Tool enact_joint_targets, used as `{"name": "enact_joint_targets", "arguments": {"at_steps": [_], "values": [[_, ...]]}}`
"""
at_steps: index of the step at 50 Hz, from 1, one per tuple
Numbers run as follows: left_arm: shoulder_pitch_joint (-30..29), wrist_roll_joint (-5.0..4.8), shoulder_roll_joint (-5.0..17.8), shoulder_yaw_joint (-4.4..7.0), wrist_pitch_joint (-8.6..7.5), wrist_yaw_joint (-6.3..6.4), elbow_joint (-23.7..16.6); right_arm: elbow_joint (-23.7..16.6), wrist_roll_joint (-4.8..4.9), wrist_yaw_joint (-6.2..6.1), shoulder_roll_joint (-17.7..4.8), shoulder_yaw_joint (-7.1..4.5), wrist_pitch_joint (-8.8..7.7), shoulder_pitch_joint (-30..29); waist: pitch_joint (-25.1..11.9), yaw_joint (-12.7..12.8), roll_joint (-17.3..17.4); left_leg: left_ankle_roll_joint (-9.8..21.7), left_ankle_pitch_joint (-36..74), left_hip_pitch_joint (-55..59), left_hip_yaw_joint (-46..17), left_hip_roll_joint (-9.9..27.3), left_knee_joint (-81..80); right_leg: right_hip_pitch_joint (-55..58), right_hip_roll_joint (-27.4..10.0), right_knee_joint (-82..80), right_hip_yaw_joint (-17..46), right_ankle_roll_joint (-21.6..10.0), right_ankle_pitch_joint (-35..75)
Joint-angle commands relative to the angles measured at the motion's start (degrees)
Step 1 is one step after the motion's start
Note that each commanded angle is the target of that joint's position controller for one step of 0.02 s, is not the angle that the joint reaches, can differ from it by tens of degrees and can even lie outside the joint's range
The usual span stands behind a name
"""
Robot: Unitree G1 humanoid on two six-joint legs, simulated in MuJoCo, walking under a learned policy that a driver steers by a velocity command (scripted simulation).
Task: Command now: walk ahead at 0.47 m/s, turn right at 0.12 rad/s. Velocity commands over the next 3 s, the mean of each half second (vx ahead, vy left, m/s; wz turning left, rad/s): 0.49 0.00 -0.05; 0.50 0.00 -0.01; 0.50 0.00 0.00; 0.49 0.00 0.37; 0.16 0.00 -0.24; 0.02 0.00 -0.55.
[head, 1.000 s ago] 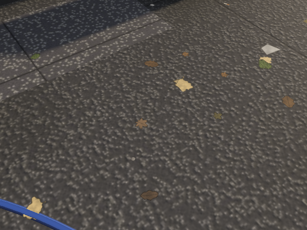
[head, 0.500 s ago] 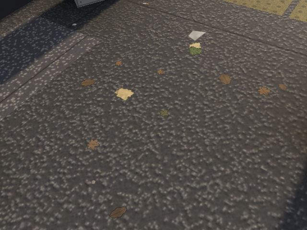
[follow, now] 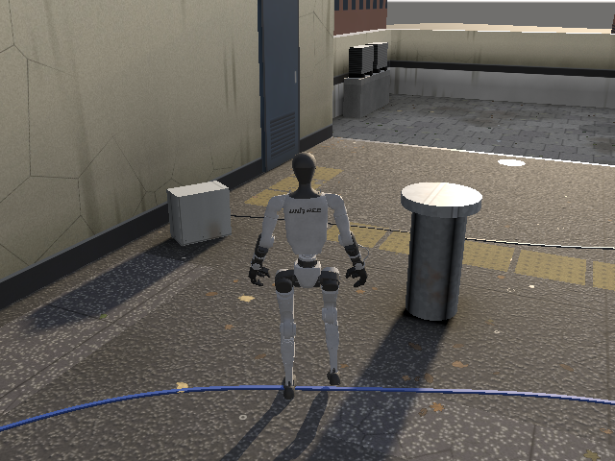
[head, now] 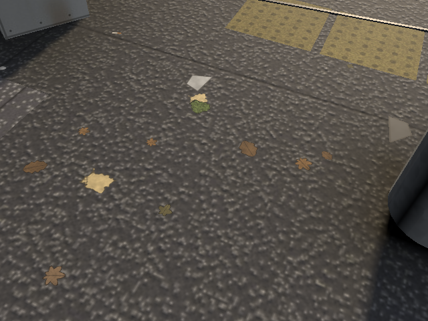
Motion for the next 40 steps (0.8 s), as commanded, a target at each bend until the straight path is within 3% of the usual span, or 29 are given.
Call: {"name": "enact_joint_targets", "arguments": {"at_steps": [1, 3, 6, 9, 12, 13, 14, 15, 16, 17, 18, 19, 20, 21, 22, 25, 27, 30, 32, 35, 38, 39, 40], "values": [[-3.6, 0.68, 3.1, 0.70, -1.05, -0.33, -5.2, -2.8, 0.52, -0.54, -8.0, -1.59, -0.88, -0.5, 2.6, -0.1, 8.4, 10.5, 8.1, 5.5, -14.7, 15.1, -13.2, -12.6, -4.0, -4.6, 0.5, 1.5, 4.9], [-7.2, 0.97, 1.9, 0.06, -1.43, -0.47, -6.3, -2.0, 0.79, -0.80, -9.1, -1.72, -0.62, 0.2, 3.0, -1.0, 7.2, 9.9, 14.3, 5.0, -10.7, 13.9, -13.6, -11.8, -3.9, -12.6, -0.7, 2.3, 10.3], [-13.5, 0.58, 0.4, -0.68, -2.28, -1.32, -7.5, -0.6, 1.23, -1.11, -10.3, -1.68, -0.05, 2.9, 3.6, -3.3, 7.0, 8.3, 16.4, 3.3, -6.1, 12.1, -13.6, -6.0, -1.9, -24.9, -3.1, 2.3, 19.9], [-17.8, -0.08, 1.1, -0.47, -2.66, -2.29, -8.8, 1.3, 1.60, -1.27, -11.1, -1.69, 0.67, 6.4, 4.4, -4.2, 7.1, 7.8, 17.6, 7.0, -6.7, 14.6, -13.0, -4.1, -0.7, -30.5, -3.0, 1.1, 22.6], [-17.7, -0.06, 3.1, 0.35, -2.76, -2.94, -9.2, 2.3, 1.67, -1.57, -12.0, -1.94, 1.72, 7.2, 3.1, -2.0, 7.6, 6.2, 28.0, 13.5, -6.5, 16.8, -8.3, -1.8, 0.6, -33.4, -3.1, -1.5, 17.2], [-14.8, 0.08, 4.5, 1.01, -2.65, -2.83, -8.6, 2.3, 1.56, -1.74, -12.8, -2.15, 2.05, 6.9, 0.7, 0.0, 8.4, 5.6, 37.3, 14.7, -5.9, 16.6, -4.1, 2.8, 2.0, -33.5, -4.2, -2.7, 15.0], [-7.8, 0.16, 6.4, 2.16, -2.47, -2.44, -6.7, 2.1, 1.44, -1.91, -12.9, -2.04, 2.50, 5.9, -3.8, 4.3, 8.2, 4.4, 45.4, 13.5, -3.9, 15.0, 4.5, 12.7, 3.5, -34.9, -5.7, -4.5, 15.5], [1.3, 0.28, 8.9, 3.31, -2.12, -1.76, -4.5, 1.3, 0.83, -2.13, -11.7, -1.37, 2.61, 5.7, -10.1, 8.5, 7.5, 2.7, 41.2, 6.0, -2.5, 12.6, 16.7, 27.7, 0.3, -33.6, -3.0, -6.7, 16.8], [8.7, 1.78, 15.1, 4.60, -1.77, -1.21, -3.5, -0.9, -0.24, -1.88, -5.5, 0.67, 1.86, 11.2, -20.7, 7.5, -4.4, -0.8, 15.6, -15.1, -0.1, 5.4, 39.7, 51.7, -15.8, -31.8, 20.0, -14.5, 13.6], [10.1, 0.69, 12.3, 3.91, -1.62, -1.46, -2.6, 0.3, 0.47, -1.43, -4.4, 1.40, 0.76, 13.0, -27.1, 7.1, -12.1, -1.9, -19.5, -25.4, -6.2, -0.3, 51.6, 56.4, -21.7, -41.1, 40.0, -19.4, 5.2], [6.7, 0.29, 8.6, 2.70, -1.45, -1.37, -2.7, -1.0, 2.16, -0.96, -10.3, -0.24, -0.04, 7.2, -17.4, 7.6, -6.9, -1.3, -18.1, -31.4, -8.0, 3.6, 55.1, 49.7, -19.2, -43.4, 33.8, -16.5, 1.0], [2.9, 0.29, 7.2, 2.19, -1.34, -1.23, -3.0, -2.6, 2.79, -0.77, -10.5, -0.22, -0.51, 2.0, -9.9, 6.6, -3.6, -0.9, -13.2, -32.3, -6.0, 6.3, 53.3, 41.0, -16.7, -44.6, 25.4, -14.6, 3.7], [-0.2, 0.71, 6.1, 1.76, -1.44, -1.41, -2.8, -3.1, 1.99, -0.85, -9.7, -0.11, -0.57, -0.4, -4.8, 4.6, 0.3, -1.3, -9.3, -30.9, -4.8, 8.3, 49.5, 32.6, -14.3, -46.7, 19.9, -13.6, 9.2], [-2.4, 1.24, 4.7, 1.36, -1.77, -1.56, -3.0, -2.9, 1.12, -0.95, -9.4, -0.44, -0.11, -0.3, -2.7, 2.6, -0.1, -1.6, -6.6, -27.9, -5.0, 10.0, 46.3, 27.0, -12.2, -48.6, 16.1, -13.0, 13.2], [-3.6, 1.52, 4.5, 1.34, -2.00, -1.62, -3.0, -2.4, 1.04, -0.81, -8.4, -0.26, 0.47, 1.2, -2.2, 1.0, -1.4, -2.2, -5.0, -24.9, -5.0, 10.7, 45.2, 23.3, -11.3, -50.5, 14.3, -13.2, 14.6], [-4.0, 0.79, 5.7, 1.79, -3.20, -1.64, -1.3, -2.4, 0.50, -1.09, -6.0, 0.32, 1.87, 1.2, -0.1, -0.7, -1.1, -4.1, -1.8, -23.9, -4.0, 11.4, 40.0, 17.7, -10.6, -54.5, 9.1, -14.4, 18.8], [-2.9, 0.85, 6.6, 2.07, -3.32, -1.23, 0.0, -3.9, 0.07, -1.20, -5.6, 0.59, 1.87, -3.4, 1.7, 0.3, -0.1, -5.0, 4.7, -26.0, -3.8, 11.7, 33.1, 17.4, -9.7, -55.7, 6.1, -14.1, 19.8], [-1.0, 0.53, 7.7, 2.23, -2.86, -0.72, 1.3, -5.3, 0.23, -0.57, -4.5, 1.17, 1.08, -10.0, 3.1, 2.7, 0.5, -4.7, 15.4, -23.8, -2.3, 10.0, 20.1, 17.6, -7.4, -56.0, 1.7, -11.8, 19.3], [2.0, 0.11, 8.9, 2.51, -2.57, -0.62, 2.8, -6.4, 0.65, -0.03, -4.4, 1.31, 0.66, -14.0, 3.5, 4.5, 0.7, -4.5, 18.8, -22.2, -1.5, 8.6, 15.1, 19.4, -8.2, -55.7, 1.6, -11.3, 17.2], [4.6, -0.37, 9.7, 2.76, -1.70, -0.46, 4.8, -8.0, 1.00, 0.77, -5.6, 1.00, 0.35, -17.6, 4.3, 5.2, 0.4, -2.8, 16.9, -24.0, -2.5, 8.0, 10.6, 25.9, -11.1, -53.2, 2.7, -10.5, 17.3], [5.0, -0.43, 10.3, 3.08, -0.56, -0.02, 6.0, -8.3, 0.82, 1.31, -7.0, 0.44, 0.14, -16.5, 2.9, 3.5, -0.6, -0.5, 10.0, -21.5, -1.8, 6.7, 8.2, 31.6, -13.0, -48.5, 3.5, -8.8, 24.1], [4.1, -0.36, 10.7, 3.11, -0.19, 0.11, 6.1, -7.6, 0.73, 1.23, -8.0, -0.11, 0.08, -13.1, 0.8, 1.3, -1.1, 0.6, 8.5, -16.2, -0.2, 5.2, 7.1, 32.0, -12.0, -44.1, 2.6, -7.9, 32.1], [3.8, -0.05, 9.7, 2.68, 0.17, 0.22, 6.1, -5.3, 0.61, 0.81, -10.1, -1.37, 0.14, -5.6, -4.2, -2.5, -0.2, 2.2, 8.7, -5.5, 1.5, 3.5, 6.4, 30.2, -9.1, -34.7, 0.3, -6.4, 38.9]]}}
Next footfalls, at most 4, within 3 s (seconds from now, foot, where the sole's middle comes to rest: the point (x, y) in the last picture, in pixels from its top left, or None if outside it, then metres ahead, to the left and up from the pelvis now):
0.30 right None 0.36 -0.14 -0.78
0.82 left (179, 275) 0.65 0.10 -0.78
1.36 right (246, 203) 0.94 -0.13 -0.78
1.90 left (180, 146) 1.22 0.12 -0.78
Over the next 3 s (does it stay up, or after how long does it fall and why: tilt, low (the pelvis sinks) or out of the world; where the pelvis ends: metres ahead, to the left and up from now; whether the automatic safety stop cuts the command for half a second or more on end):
stays up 1.34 0.09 0.00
